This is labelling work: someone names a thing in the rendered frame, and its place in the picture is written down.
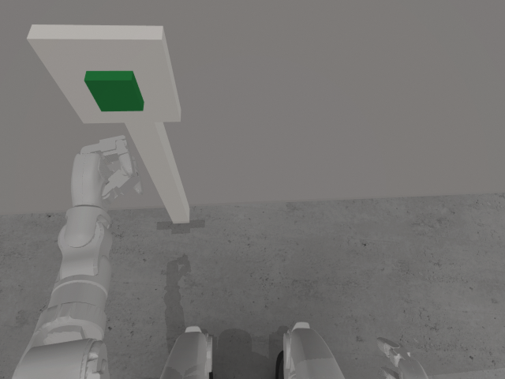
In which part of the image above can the robot right thigh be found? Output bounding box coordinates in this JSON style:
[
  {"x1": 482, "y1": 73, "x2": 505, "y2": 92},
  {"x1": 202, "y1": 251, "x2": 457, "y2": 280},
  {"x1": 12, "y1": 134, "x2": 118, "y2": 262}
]
[{"x1": 283, "y1": 328, "x2": 345, "y2": 379}]

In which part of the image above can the right robot hand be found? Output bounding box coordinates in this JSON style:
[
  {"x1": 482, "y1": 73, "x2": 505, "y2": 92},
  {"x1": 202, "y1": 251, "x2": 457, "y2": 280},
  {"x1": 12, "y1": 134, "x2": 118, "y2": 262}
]
[{"x1": 376, "y1": 337, "x2": 428, "y2": 379}]

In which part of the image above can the robot left upper arm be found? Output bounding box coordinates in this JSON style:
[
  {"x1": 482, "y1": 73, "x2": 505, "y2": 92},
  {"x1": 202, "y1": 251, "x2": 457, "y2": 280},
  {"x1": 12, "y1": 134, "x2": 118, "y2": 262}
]
[{"x1": 16, "y1": 338, "x2": 110, "y2": 379}]

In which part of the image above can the robot right shin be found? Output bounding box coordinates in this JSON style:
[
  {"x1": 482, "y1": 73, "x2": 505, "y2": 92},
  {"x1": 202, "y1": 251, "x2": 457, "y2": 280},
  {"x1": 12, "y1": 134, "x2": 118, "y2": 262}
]
[{"x1": 283, "y1": 321, "x2": 310, "y2": 379}]

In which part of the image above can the panel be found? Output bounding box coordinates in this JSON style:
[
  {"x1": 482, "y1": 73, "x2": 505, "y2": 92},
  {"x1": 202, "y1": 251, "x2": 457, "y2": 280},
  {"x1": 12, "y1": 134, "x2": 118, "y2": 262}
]
[{"x1": 27, "y1": 24, "x2": 189, "y2": 223}]

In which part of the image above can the left robot hand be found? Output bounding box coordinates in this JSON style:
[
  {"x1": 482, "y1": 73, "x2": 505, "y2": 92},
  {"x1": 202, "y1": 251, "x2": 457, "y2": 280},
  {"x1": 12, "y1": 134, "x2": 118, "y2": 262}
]
[{"x1": 71, "y1": 135, "x2": 144, "y2": 212}]

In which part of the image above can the button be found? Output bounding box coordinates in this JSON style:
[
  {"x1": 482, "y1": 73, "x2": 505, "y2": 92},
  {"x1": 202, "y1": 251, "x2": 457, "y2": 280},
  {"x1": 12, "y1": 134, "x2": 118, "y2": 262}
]
[{"x1": 84, "y1": 71, "x2": 144, "y2": 111}]

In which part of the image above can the robot left forearm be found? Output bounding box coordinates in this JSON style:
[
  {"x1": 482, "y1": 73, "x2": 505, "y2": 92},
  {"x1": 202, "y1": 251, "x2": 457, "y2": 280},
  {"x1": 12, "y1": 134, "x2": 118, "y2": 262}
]
[{"x1": 12, "y1": 205, "x2": 113, "y2": 379}]

